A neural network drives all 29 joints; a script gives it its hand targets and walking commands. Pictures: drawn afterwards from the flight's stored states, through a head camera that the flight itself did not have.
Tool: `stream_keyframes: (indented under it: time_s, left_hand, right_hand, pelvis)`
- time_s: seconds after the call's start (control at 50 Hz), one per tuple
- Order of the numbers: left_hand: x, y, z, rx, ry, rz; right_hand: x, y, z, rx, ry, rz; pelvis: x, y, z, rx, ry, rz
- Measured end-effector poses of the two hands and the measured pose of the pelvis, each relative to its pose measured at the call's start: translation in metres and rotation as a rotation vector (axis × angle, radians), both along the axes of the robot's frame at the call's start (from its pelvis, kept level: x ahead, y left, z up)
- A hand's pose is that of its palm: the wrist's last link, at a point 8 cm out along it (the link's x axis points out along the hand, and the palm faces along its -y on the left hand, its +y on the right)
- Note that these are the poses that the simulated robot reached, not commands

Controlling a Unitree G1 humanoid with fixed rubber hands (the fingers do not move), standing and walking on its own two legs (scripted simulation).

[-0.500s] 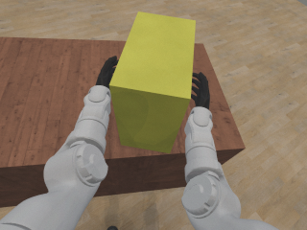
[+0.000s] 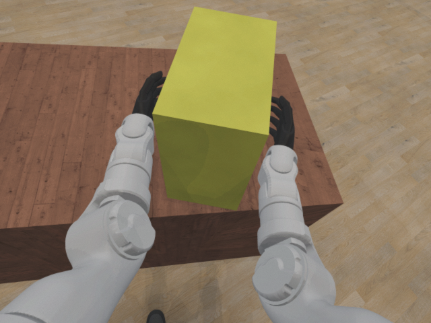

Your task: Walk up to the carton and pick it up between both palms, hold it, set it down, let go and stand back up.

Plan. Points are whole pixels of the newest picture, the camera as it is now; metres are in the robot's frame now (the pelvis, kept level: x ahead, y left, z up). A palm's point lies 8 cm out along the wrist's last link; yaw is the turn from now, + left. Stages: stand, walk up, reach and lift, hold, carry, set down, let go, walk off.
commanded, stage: set down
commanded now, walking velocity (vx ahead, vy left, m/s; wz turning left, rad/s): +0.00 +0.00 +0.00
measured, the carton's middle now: (217, 117) +0.51 -0.01 +0.02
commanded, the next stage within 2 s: none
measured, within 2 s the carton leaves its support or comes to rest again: rests again in 0.72 s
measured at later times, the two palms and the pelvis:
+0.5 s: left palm (149, 115) +0.47 +0.12 +0.07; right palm (285, 144) +0.42 -0.13 +0.07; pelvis +0.00 +0.00 +0.00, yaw -1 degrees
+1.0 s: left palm (121, 99) +0.50 +0.18 +0.07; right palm (275, 129) +0.45 -0.12 +0.07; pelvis +0.01 +0.01 -0.02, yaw +0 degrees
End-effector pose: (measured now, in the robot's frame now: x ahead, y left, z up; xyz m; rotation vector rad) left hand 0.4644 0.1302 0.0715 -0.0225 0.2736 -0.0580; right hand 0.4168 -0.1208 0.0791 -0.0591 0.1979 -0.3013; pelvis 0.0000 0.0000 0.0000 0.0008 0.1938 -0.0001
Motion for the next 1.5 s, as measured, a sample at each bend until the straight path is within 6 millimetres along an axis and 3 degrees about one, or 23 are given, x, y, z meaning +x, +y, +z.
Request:
stream_keyframes:
  time_s: [0.46, 0.56, 0.7, 0.9, 1.14, 1.36, 1.5]
  left_hand:
    - [0.002, -0.007, -0.005, -0.005, -0.003, -0.016]
    - [0.004, -0.006, -0.013, 0.013, 0.024, -0.017]
    - [0.013, 0.007, -0.026, 0.032, 0.055, 0.015]
    - [0.03, 0.038, -0.017, 0.041, 0.035, 0.047]
    - [0.03, 0.055, 0.019, 0.065, -0.01, 0.062]
    - [0.019, 0.059, 0.059, 0.055, -0.016, 0.079]
    - [0.019, 0.059, 0.085, 0.029, -0.034, 0.078]
  right_hand:
    - [-0.001, -0.009, -0.006, -0.026, 0.022, 0.012]
    - [0.002, -0.011, -0.014, 0.019, 0.055, 0.022]
    - [0.017, 0.001, -0.024, 0.086, 0.082, 0.044]
    - [0.031, 0.007, -0.024, 0.084, 0.116, 0.053]
    - [0.042, -0.008, 0.017, 0.097, 0.07, 0.034]
    - [0.032, -0.023, 0.059, 0.118, 0.07, 0.024]
    - [0.029, -0.022, 0.088, 0.091, 0.066, 0.032]
  pelvis:
    - [0.002, 0.001, 0.0, 0.001, -0.001, -0.009]
    - [0.003, 0.003, -0.002, -0.004, 0.028, -0.017]
    - [0.003, 0.01, -0.009, -0.017, 0.136, -0.019]
    - [0.006, 0.012, -0.015, -0.037, 0.198, 0.008]
    - [0.0, 0.007, -0.016, -0.049, 0.176, 0.035]
    - [-0.013, 0.003, -0.014, -0.037, 0.139, 0.039]
    - [-0.017, 0.002, -0.013, -0.032, 0.12, 0.038]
